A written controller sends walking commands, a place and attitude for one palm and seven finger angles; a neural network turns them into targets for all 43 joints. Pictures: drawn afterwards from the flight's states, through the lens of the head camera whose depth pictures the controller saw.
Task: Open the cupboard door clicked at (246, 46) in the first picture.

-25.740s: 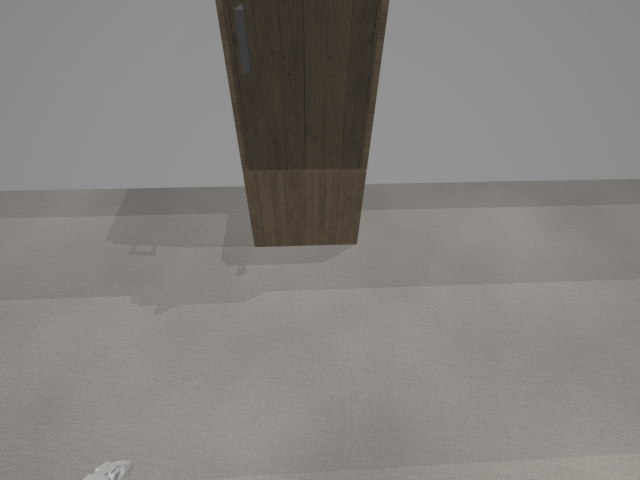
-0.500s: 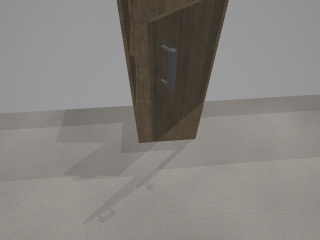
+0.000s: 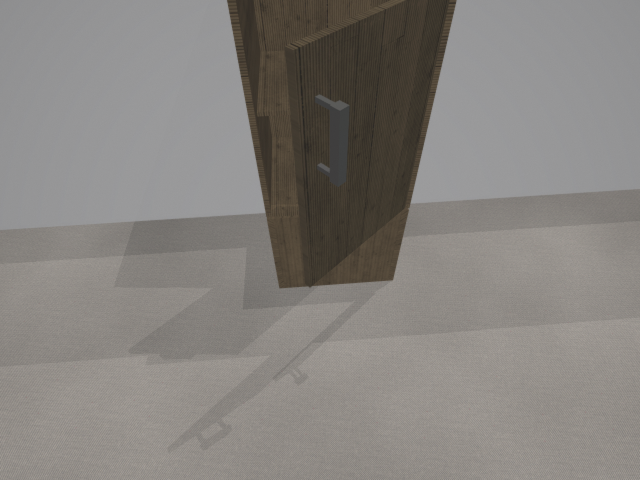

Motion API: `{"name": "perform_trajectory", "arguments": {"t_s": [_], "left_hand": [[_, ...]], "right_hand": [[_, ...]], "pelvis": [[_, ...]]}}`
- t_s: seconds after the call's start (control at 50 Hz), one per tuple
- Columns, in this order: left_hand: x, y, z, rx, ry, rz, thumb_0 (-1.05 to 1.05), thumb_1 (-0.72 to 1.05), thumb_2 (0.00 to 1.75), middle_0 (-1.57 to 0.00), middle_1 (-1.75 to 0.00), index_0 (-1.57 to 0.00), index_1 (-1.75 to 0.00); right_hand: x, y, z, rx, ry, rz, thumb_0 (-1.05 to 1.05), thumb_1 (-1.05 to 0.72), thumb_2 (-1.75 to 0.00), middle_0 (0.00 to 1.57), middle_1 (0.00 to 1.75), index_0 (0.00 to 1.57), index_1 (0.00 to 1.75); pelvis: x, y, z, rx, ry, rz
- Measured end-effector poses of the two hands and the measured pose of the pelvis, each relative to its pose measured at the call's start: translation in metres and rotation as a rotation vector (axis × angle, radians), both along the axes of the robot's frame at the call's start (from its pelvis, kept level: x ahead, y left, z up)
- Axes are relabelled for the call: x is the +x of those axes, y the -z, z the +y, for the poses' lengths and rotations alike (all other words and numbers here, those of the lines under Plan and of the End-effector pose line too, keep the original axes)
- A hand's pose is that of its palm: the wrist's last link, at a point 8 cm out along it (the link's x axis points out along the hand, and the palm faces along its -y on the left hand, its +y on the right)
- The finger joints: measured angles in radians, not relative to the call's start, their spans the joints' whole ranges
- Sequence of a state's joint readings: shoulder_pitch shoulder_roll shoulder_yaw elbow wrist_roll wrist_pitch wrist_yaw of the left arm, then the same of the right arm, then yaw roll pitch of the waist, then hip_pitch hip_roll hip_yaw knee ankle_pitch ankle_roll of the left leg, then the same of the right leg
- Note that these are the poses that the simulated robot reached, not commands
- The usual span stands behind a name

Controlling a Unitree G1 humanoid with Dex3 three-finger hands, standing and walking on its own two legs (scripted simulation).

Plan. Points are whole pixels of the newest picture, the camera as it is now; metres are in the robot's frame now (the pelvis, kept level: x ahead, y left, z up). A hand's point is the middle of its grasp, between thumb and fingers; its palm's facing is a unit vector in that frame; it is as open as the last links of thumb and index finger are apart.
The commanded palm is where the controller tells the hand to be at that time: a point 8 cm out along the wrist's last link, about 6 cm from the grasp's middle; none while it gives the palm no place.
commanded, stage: look to check the result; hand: left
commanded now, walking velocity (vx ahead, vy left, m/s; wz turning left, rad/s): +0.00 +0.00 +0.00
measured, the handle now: (330, 141) +0.61 +0.02 +0.08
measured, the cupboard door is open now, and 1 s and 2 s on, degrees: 41 41 41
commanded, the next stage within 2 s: walk to a spot facing it in 0.08 s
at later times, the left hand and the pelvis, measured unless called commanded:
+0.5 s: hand out of the picture +0.05 +0.20 -0.18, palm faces -0.06 -0.97 -0.23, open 7.4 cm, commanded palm none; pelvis +0.00 +0.01 -0.01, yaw -5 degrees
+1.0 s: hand out of the picture +0.14 +0.16 -0.18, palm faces -0.35 -0.89 -0.28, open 7.4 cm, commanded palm none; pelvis -0.02 -0.01 -0.02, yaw -23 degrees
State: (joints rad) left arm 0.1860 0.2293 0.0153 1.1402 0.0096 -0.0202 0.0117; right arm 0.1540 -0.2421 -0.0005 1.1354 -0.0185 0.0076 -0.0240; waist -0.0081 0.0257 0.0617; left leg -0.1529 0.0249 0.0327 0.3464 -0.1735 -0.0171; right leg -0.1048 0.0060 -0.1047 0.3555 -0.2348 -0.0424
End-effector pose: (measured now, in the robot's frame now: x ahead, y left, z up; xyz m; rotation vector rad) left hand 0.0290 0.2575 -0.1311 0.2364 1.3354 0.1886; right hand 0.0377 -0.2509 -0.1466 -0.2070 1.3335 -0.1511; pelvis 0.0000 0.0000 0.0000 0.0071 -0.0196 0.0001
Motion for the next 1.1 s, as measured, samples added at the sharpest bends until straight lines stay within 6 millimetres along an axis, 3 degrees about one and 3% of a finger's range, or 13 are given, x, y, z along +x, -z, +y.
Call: {"name": "perform_trajectory", "arguments": {"t_s": [0.26,0.38,0.58,0.76,0.84,0.94,1.1], "left_hand": [[0.023,-0.001,-0.003,0.001,0.023,-0.035,0.01,0.91,0.89,-0.20,-0.30,-0.20,-0.30],[0.025,0.005,-0.008,-0.009,0.036,-0.008,0.01,0.91,0.89,-0.20,-0.30,-0.20,-0.30],[0.030,0.028,-0.002,-0.074,0.084,0.045,0.01,0.91,0.89,-0.20,-0.30,-0.20,-0.30],[0.078,0.017,-0.004,-0.078,0.194,-0.016,0.01,0.91,0.89,-0.20,-0.30,-0.20,-0.30],[0.102,0.011,-0.021,-0.061,0.270,-0.051,0.01,0.91,0.89,-0.20,-0.30,-0.20,-0.30],[0.122,0.015,-0.046,-0.018,0.359,-0.107,0.01,0.91,0.89,-0.20,-0.30,-0.20,-0.30],[0.123,0.011,-0.065,-0.015,0.467,-0.022,0.01,0.91,0.89,-0.20,-0.30,-0.20,-0.30]], "right_hand": [[0.008,-0.005,-0.015,-0.028,0.004,-0.009,0.00,-0.91,-0.89,0.20,0.30,0.20,0.30],[0.002,-0.001,-0.008,-0.023,0.055,-0.016,0.00,-0.91,-0.89,0.20,0.30,0.20,0.30],[-0.034,-0.001,0.020,-0.041,0.170,0.008,0.00,-0.91,-0.89,0.20,0.30,0.20,0.30],[-0.086,-0.004,0.036,-0.024,0.250,0.066,0.00,-0.91,-0.89,0.20,0.30,0.21,0.30],[-0.101,0.004,0.028,0.001,0.305,0.062,0.00,-0.91,-0.89,0.20,0.30,0.21,0.30],[-0.109,0.025,0.001,0.019,0.383,0.033,0.00,-0.91,-0.89,0.20,0.30,0.21,0.30],[-0.074,-0.003,-0.033,-0.051,0.468,-0.127,0.00,-0.91,-0.89,0.20,0.30,0.20,0.30]], "pelvis": [[0.006,-0.001,-0.005,0.000,0.009,0.002],[0.005,0.003,-0.004,-0.007,0.055,0.007],[0.001,0.012,0.018,-0.016,0.137,0.015],[-0.009,0.006,0.021,-0.015,0.231,0.029],[-0.012,0.009,0.011,-0.009,0.281,0.032],[-0.016,0.025,-0.008,0.012,0.349,0.035],[-0.013,0.010,-0.010,0.029,0.476,0.051]]}}
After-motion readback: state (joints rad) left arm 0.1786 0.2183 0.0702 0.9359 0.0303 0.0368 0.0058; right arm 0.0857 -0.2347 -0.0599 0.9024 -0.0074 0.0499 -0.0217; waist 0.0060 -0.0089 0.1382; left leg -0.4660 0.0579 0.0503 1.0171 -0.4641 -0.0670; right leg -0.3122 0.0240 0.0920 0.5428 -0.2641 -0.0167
